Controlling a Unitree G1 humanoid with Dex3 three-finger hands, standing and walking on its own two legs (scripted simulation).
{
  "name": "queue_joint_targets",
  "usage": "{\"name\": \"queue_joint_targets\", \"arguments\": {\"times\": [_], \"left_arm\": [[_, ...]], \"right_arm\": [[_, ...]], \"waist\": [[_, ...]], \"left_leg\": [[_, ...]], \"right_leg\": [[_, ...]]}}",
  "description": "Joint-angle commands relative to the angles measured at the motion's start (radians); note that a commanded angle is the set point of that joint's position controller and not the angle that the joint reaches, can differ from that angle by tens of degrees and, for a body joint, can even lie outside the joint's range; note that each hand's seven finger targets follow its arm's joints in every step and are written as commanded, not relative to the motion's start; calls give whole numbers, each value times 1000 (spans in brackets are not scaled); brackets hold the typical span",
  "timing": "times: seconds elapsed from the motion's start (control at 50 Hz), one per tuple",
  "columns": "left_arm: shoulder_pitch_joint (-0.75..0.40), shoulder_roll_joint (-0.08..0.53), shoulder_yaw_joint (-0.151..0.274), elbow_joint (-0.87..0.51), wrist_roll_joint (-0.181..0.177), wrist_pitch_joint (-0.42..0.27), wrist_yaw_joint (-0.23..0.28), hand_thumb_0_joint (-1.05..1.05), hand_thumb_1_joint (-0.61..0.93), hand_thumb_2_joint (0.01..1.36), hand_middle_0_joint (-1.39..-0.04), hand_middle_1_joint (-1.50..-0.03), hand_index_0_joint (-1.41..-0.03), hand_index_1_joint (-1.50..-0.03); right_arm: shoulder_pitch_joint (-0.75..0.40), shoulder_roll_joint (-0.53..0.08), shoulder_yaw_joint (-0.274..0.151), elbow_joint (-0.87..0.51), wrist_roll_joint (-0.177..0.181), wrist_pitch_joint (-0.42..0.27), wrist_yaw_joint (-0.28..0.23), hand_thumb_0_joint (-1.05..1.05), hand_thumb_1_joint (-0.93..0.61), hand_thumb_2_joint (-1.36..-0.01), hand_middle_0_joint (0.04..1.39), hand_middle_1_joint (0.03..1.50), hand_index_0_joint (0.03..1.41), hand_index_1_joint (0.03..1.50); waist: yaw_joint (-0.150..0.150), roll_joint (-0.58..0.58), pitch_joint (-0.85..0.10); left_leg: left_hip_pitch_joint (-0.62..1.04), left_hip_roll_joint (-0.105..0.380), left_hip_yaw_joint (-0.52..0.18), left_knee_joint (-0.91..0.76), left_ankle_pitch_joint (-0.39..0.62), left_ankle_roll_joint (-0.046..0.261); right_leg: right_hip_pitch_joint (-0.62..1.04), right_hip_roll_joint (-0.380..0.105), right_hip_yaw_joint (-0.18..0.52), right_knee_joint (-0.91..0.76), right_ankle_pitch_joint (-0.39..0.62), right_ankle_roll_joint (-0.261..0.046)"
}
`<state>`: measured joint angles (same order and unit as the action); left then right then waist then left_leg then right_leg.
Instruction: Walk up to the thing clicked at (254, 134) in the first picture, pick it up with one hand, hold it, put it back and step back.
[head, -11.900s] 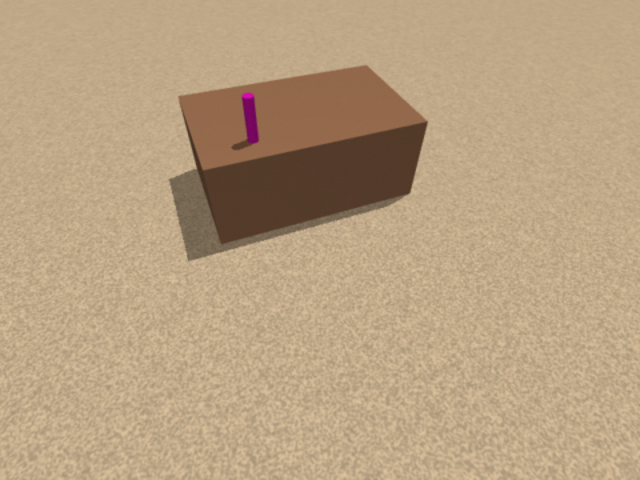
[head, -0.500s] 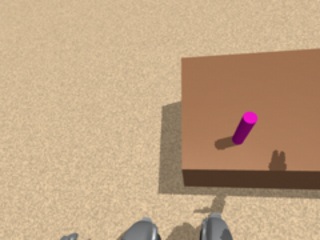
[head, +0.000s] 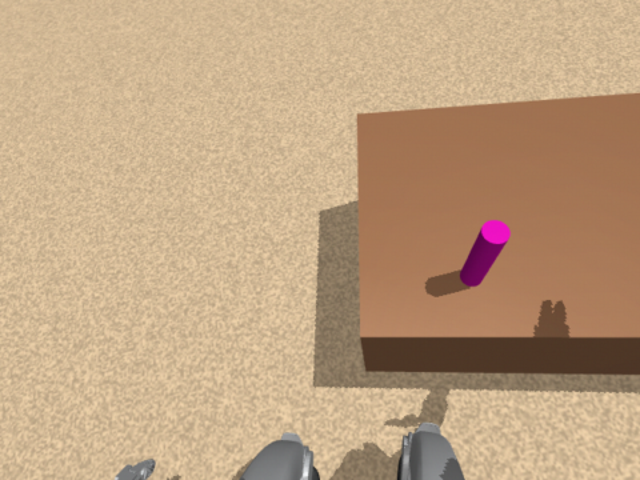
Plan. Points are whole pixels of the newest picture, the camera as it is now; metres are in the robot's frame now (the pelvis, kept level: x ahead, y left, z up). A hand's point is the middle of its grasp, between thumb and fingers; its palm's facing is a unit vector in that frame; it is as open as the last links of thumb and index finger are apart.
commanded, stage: go down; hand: right
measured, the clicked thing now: (481, 256) +0.49 -0.20 -0.21
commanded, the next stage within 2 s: none
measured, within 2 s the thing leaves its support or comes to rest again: neither
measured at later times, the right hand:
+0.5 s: hand out of the picture +0.40 -0.40 +0.06, palm faces +0.24 +0.97 -0.03, open 17.1 cm
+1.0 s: hand out of the picture +0.40 -0.40 +0.06, palm faces +0.24 +0.97 -0.01, open 17.2 cm
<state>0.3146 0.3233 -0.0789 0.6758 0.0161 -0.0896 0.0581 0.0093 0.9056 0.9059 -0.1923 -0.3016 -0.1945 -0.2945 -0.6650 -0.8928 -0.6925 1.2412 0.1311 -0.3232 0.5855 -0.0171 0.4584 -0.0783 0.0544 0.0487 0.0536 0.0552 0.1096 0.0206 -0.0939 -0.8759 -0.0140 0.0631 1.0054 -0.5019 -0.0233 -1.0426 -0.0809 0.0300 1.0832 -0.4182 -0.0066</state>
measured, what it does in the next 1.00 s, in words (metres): stands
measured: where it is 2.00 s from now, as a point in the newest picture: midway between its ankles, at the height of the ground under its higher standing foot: outside the picture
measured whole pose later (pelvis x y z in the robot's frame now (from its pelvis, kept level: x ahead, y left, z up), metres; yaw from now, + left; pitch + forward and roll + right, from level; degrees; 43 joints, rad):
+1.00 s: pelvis +0.00 +0.00 -0.01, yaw +0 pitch +22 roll +5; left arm 0.30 0.32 -0.09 0.69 0.02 -0.10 0.08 0.01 0.91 0.90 -0.20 -0.31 -0.20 -0.29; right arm -0.67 -0.89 -0.73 1.21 0.19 -0.37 0.63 -0.02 0.48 -0.09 0.05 0.06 0.05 0.06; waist 0.11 0.02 -0.10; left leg -0.92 -0.02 0.06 1.04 -0.52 -0.03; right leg -1.09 -0.08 0.04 1.13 -0.44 -0.01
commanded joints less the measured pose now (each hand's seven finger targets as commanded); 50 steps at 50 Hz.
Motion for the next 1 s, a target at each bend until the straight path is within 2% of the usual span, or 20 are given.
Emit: {"name": "queue_joint_targets", "arguments": {"times": [0.0,0.04,0.08,0.1,0.16,0.22,0.24,0.26,0.34,0.36,0.4,0.54,0.58,0.66,0.68,0.74,0.82,0.88,0.92,0.98], "left_arm": [[128,226,79,-49,-6,-20,24,0,900,906,-187,-298,-188,-297],[138,222,74,-42,-5,-18,26,0,904,906,-187,-299,-189,-297],[137,226,76,-42,-5,-16,26,0,904,907,-187,-300,-189,-297],[133,220,74,-41,-5,-16,24,0,903,905,-188,-301,-191,-298],[133,226,76,-40,-3,-16,25,0,905,907,-188,-301,-190,-299],[134,230,81,-39,-2,-18,24,0,903,903,-189,-302,-193,-298],[125,225,76,-44,-2,-19,23,0,904,900,-190,-302,-194,-298],[132,228,76,-41,-1,-18,24,0,908,901,-188,-300,-192,-296],[118,226,78,-46,-2,-19,24,0,907,897,-190,-302,-196,-296],[116,226,76,-51,-3,-20,24,0,903,900,-189,-301,-193,-297],[122,227,78,-49,-4,-20,27,0,914,903,-189,-303,-194,-298],[116,225,73,-46,-6,-25,32,0,909,897,-190,-302,-195,-296],[113,219,67,-44,-8,-28,34,0,908,899,-192,-305,-196,-299],[125,219,67,-39,-6,-28,35,0,907,902,-191,-303,-195,-299],[119,220,66,-42,-4,-25,34,0,907,898,-191,-302,-195,-297],[113,222,69,-47,-6,-26,34,0,911,895,-192,-304,-198,-298],[109,220,70,-50,-7,-30,36,0,909,899,-190,-303,-195,-298],[115,214,67,-43,-9,-31,38,0,910,897,-191,-304,-196,-298],[109,219,69,-37,-6,-33,38,0,907,894,-193,-305,-199,-299],[122,224,75,-35,-4,-30,39,0,909,900,-190,-303,-195,-298]], "right_arm": [[-239,-392,-34,-176,44,-68,14,0,463,-91,56,58,54,58],[-291,-439,-58,-228,43,-74,11,0,477,-96,50,61,50,61],[-289,-434,-55,-208,45,-69,16,0,474,-89,58,60,55,60],[-273,-401,-41,-188,46,-66,18,0,460,-92,58,59,54,59],[-279,-432,-55,-196,43,-72,19,0,464,-93,58,61,56,61],[-267,-395,-38,-171,50,-71,29,0,469,-93,55,60,54,60],[-276,-407,-46,-215,52,-78,24,0,452,-95,56,58,54,58],[-291,-432,-55,-206,47,-81,23,0,485,-97,49,62,50,62],[-290,-424,-58,-209,58,-90,26,0,454,-95,56,59,54,59],[-289,-445,-72,-231,58,-95,24,0,471,-95,55,61,54,61],[-257,-415,-62,-189,61,-89,30,0,474,-91,53,60,52,60],[-331,-443,-64,-263,66,-104,30,0,468,-97,53,61,53,61],[-271,-418,-60,-207,72,-92,33,0,459,-94,55,59,53,59],[-283,-434,-74,-208,76,-87,37,0,487,-95,49,61,50,61],[-255,-430,-79,-197,78,-87,39,0,472,-96,52,60,52,60],[-261,-433,-86,-216,82,-94,41,0,470,-98,52,62,53,62],[-265,-421,-81,-237,88,-102,45,0,490,-93,50,62,51,62],[-253,-386,-69,-215,98,-100,49,0,491,-93,47,60,49,60],[-281,-385,-56,-240,100,-107,49,0,460,-98,52,60,52,60],[-259,-406,-81,-242,98,-107,45,0,489,-94,52,62,53,62]], "waist": [[-29,-229,-413],[-31,-240,-465],[-27,-251,-435],[-22,-244,-415],[-31,-258,-432],[-22,-240,-412],[-34,-256,-437],[-29,-254,-449],[-36,-255,-410],[-40,-258,-431],[-31,-226,-442],[-26,-263,-455],[-29,-247,-424],[-27,-229,-443],[-40,-248,-427],[-38,-247,-420],[-31,-240,-444],[-24,-221,-440],[-27,-267,-419],[-38,-258,-473]], "left_leg": [[9,-23,-13,-119,254,46],[23,-22,-20,-113,304,44],[4,-23,-17,-113,282,46],[-6,-25,-14,-112,269,47],[-8,-25,-15,-109,266,49],[-29,-28,-10,-99,268,47],[-20,-26,-12,-93,269,50],[-30,-27,-14,-90,270,49],[-28,-28,-9,-97,221,51],[-13,-26,-12,-98,222,51],[-8,-28,-13,-94,247,46],[-25,-28,-15,-96,209,50],[-11,-27,-17,-101,223,47],[-14,-28,-16,-90,262,45],[-9,-26,-15,-90,260,47],[-35,-30,-10,-86,234,50],[-18,-30,-13,-88,229,48],[-27,-31,-12,-82,243,47],[-67,-31,-8,-75,220,51],[-35,-32,-3,-77,257,50]], "right_leg": [[506,21,47,-113,307,-24],[529,20,47,-91,371,-27],[527,18,50,-101,358,-24],[513,18,53,-105,343,-24],[526,17,51,-102,349,-21],[516,16,55,-95,358,-20],[522,17,54,-93,357,-23],[527,13,55,-84,366,-22],[495,16,59,-110,289,-21],[495,19,55,-109,277,-23],[492,18,52,-93,307,-25],[506,19,53,-105,255,-24],[480,23,47,-104,253,-25],[482,19,53,-83,313,-27],[479,20,53,-89,315,-26],[486,17,59,-93,303,-25],[481,19,57,-96,278,-28],[479,17,59,-85,304,-27],[504,13,64,-92,307,-18],[540,11,68,-86,381,-16]]}}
